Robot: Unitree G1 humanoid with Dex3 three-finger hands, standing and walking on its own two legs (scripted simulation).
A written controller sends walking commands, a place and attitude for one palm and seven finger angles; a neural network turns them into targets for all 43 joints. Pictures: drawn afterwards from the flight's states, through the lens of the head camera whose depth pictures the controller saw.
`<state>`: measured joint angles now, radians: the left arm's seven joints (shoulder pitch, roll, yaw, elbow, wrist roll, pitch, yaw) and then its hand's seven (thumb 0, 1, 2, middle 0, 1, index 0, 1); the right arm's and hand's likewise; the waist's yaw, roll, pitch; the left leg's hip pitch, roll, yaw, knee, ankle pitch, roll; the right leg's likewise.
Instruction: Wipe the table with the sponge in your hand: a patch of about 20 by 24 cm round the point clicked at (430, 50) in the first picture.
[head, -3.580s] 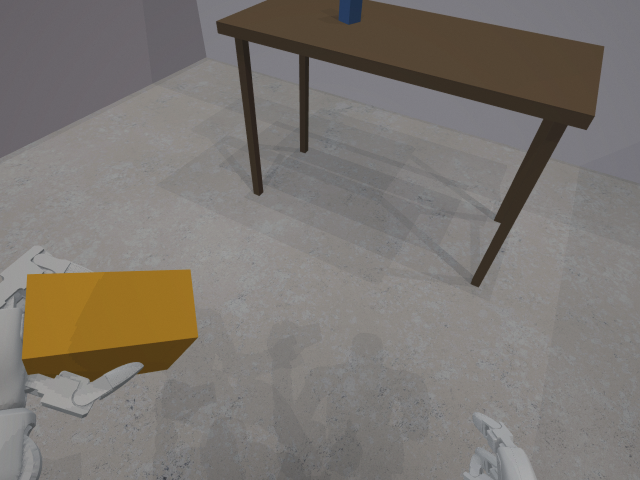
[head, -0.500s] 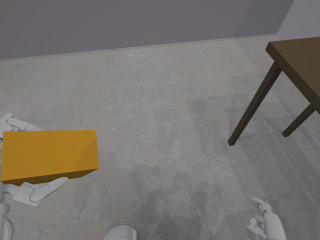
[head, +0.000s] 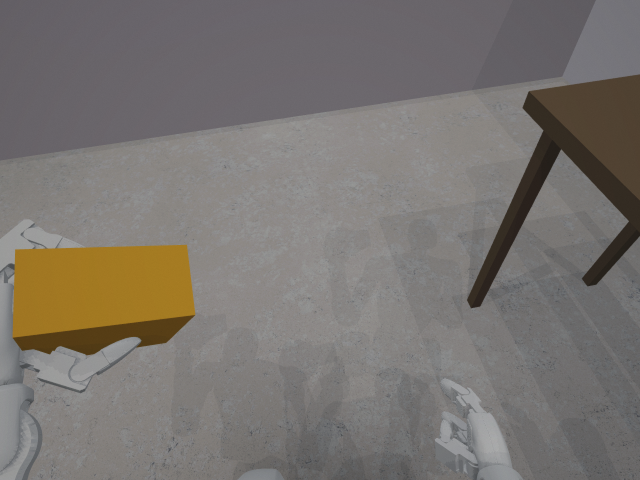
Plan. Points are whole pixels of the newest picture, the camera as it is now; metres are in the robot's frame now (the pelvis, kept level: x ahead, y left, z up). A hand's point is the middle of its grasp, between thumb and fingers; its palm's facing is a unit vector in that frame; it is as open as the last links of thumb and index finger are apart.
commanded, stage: turn to face it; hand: left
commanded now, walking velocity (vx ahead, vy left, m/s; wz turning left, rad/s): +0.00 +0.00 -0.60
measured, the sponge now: (131, 303) +0.23 +0.21 +0.16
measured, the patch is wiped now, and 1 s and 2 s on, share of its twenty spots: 0.00 0.00 0.00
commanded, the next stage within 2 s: none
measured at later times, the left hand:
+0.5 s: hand (149, 323) +0.21 +0.17 +0.18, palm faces +0.15 -0.89 -0.43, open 10.5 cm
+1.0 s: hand (293, 382) +0.17 +0.04 +0.19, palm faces -0.17 -0.83 -0.52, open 10.5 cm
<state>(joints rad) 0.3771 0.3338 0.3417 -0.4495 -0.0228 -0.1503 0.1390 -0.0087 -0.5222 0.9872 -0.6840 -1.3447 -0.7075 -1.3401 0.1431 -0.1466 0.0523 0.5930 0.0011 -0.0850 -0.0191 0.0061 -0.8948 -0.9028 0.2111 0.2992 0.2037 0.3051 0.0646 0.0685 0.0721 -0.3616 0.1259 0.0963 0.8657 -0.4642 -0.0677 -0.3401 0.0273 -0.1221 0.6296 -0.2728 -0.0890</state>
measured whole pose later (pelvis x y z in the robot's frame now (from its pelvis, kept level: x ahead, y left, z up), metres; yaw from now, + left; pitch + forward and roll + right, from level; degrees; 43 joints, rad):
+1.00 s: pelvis -0.14 -0.03 +0.01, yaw -35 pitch +1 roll +2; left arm 0.57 0.44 0.42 -0.61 -0.05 -0.21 0.14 -0.01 -0.52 0.99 -0.68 -1.35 -0.71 -1.34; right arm 0.17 -0.27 -0.04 0.56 0.01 0.05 -0.02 0.01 -0.90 -0.90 0.20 0.30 0.19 0.30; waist -0.01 -0.03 0.08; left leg -0.37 0.04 0.05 0.78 -0.46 -0.08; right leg -0.41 0.07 0.04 0.53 -0.14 -0.07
